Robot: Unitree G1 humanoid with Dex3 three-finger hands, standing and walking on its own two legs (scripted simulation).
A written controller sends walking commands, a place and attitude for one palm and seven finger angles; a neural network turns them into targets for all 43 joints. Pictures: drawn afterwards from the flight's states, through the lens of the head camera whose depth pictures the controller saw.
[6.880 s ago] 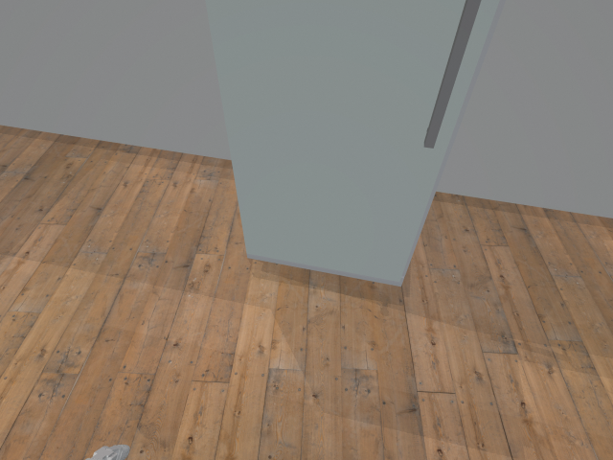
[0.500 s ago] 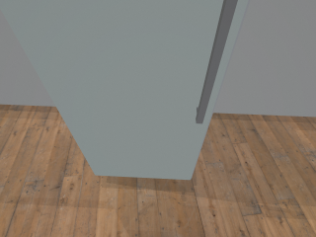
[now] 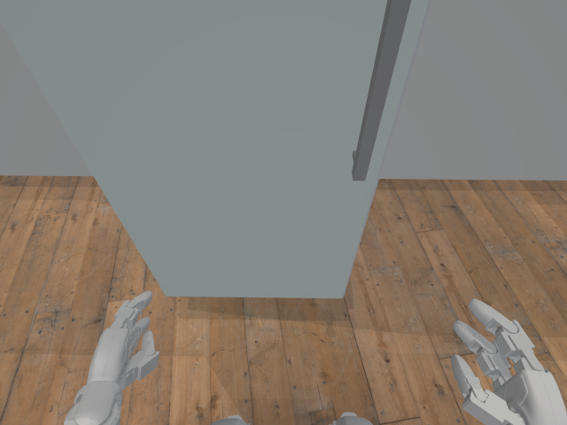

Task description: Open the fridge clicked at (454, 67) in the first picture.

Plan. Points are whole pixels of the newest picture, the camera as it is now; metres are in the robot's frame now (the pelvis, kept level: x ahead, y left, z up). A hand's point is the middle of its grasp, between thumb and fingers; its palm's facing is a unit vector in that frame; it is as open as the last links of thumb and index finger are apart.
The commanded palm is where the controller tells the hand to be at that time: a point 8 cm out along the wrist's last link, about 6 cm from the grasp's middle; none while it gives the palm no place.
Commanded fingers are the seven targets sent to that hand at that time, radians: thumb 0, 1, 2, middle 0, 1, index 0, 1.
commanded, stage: raise the hand to about handle height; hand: right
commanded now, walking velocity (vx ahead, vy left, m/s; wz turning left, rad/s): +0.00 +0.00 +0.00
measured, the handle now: (381, 57) +0.56 -0.12 +0.24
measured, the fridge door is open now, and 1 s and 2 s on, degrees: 0 0 0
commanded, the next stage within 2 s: move the hooked fingers beside the handle in 1.68 s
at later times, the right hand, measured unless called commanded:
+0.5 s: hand (530, 322) +0.23 -0.25 +0.12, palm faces +0.03 +1.00 -0.06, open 11.6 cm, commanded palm +0.20 -0.31 +0.13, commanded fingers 0.00 0.20 -0.43 0.28 1.00 0.28 1.00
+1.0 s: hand out of the picture +0.27 -0.29 +0.20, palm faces +0.07 +1.00 -0.06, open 13.9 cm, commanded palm +0.23 -0.34 +0.21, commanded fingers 0.00 0.50 -0.30 0.30 1.20 0.30 1.20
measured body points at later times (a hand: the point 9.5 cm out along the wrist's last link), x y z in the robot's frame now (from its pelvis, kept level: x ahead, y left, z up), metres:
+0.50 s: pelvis +0.01 -0.02 +0.03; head +0.02 -0.02 +0.48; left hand +0.16 +0.22 -0.05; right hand +0.22 -0.31 +0.12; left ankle +0.01 +0.10 -0.68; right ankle +0.03 -0.13 -0.68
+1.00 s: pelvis +0.01 -0.02 +0.05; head +0.00 -0.02 +0.50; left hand +0.21 +0.19 +0.00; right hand +0.26 -0.35 +0.20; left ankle +0.01 +0.10 -0.68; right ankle +0.03 -0.13 -0.68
